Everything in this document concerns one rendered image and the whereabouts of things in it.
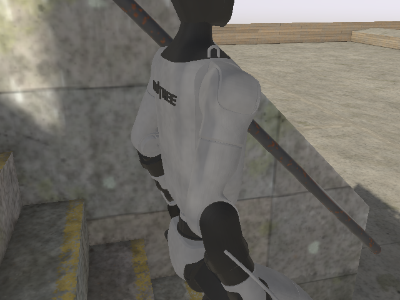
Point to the robot head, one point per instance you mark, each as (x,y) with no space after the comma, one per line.
(194,37)

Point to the robot right thigh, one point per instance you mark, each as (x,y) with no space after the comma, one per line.
(282,287)

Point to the right robot upper arm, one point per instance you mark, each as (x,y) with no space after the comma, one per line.
(229,99)

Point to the left robot upper arm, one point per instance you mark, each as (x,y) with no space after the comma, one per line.
(144,134)

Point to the robot right forearm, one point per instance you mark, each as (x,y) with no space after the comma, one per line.
(221,230)

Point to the robot left hand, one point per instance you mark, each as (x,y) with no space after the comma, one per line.
(173,210)

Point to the robot left forearm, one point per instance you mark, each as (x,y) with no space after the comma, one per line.
(155,167)

